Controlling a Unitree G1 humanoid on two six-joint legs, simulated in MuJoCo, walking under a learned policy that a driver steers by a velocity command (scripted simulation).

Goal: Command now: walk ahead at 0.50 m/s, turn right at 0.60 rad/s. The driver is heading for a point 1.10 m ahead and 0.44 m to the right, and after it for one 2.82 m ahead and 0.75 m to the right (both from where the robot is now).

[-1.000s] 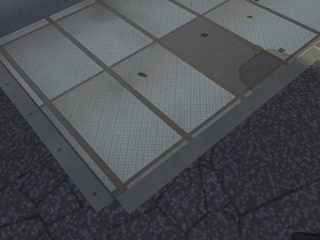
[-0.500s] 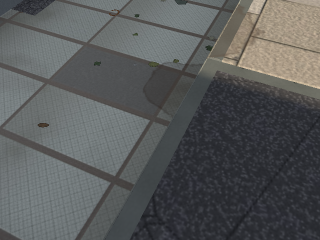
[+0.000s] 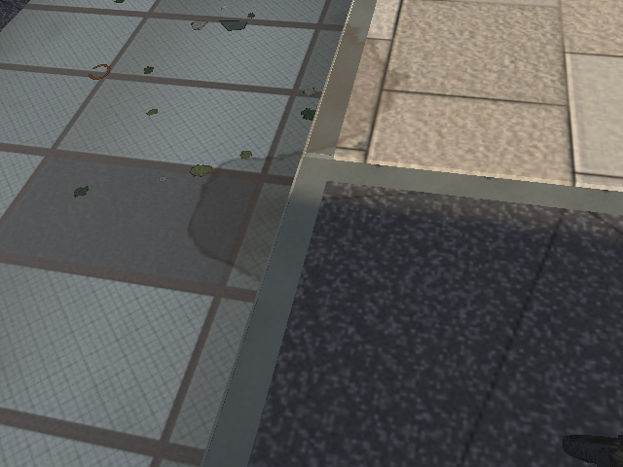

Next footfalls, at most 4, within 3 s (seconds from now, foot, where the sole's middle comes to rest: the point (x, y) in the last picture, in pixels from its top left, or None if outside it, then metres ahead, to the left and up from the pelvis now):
0.20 left None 0.29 0.14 -0.78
0.70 right None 0.46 -0.23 -0.78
1.20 left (462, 316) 0.84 -0.25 -0.78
1.66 right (598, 292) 0.91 -0.59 -0.78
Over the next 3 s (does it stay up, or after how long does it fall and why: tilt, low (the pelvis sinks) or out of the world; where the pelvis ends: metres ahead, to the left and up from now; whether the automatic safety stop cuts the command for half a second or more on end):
stays up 1.55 -0.55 0.00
